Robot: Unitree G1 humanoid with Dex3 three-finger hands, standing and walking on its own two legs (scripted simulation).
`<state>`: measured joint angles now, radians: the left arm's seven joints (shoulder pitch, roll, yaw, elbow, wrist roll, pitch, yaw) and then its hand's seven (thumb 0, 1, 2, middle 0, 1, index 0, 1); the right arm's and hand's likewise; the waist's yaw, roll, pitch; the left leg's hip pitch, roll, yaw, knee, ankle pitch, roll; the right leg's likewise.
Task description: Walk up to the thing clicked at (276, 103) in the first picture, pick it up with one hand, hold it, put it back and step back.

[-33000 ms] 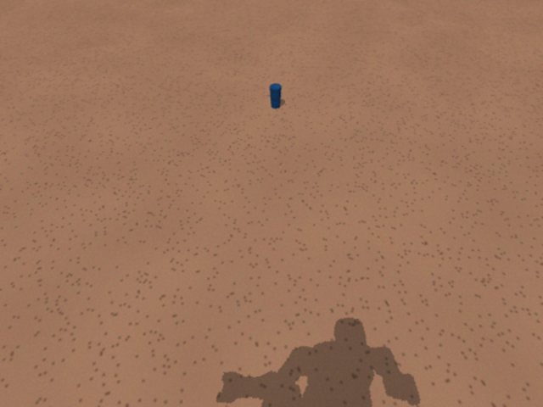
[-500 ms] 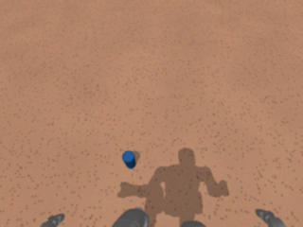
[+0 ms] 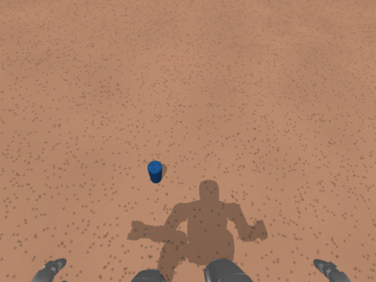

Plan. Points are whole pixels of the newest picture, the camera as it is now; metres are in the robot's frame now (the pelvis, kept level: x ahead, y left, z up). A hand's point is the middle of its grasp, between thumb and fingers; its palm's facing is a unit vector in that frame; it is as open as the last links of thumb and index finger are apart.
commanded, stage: step back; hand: left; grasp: from the side
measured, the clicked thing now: (155, 173) +0.64 +0.16 -0.70
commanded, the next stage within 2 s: none
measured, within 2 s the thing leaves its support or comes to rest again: neither
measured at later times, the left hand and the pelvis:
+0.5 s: hand out of the picture -0.01 +0.24 -0.15, palm faces +0.03 -0.92 -0.40, open 7.4 cm; pelvis -0.16 -0.02 -0.02, yaw +3 degrees
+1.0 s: hand out of the picture -0.27 +0.19 -0.16, palm faces -0.03 -0.92 -0.39, open 7.4 cm; pelvis -0.34 -0.08 -0.02, yaw -2 degrees
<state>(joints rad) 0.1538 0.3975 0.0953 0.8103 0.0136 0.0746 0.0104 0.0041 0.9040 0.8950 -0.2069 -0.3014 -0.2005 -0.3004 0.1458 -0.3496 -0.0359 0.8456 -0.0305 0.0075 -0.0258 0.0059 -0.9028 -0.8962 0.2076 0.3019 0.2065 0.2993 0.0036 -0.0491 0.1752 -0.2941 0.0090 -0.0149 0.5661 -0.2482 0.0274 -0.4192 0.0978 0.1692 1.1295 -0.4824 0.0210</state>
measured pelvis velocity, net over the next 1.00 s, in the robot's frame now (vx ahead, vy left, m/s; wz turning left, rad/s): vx -0.34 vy -0.08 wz -0.04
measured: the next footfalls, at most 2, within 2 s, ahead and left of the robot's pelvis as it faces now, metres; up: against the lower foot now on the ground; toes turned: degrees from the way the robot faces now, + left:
right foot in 0.16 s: -0.03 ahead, -0.15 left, +0.00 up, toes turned +1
left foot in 0.50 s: -0.15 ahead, +0.08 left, +0.00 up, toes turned +0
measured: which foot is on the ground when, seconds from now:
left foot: down 0.00-0.18, up 0.20-0.48, down 0.50-0.94, up 0.96-1.00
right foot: up 0.00-0.14, down 0.16-0.52, up 0.54-0.88, down 0.90-1.00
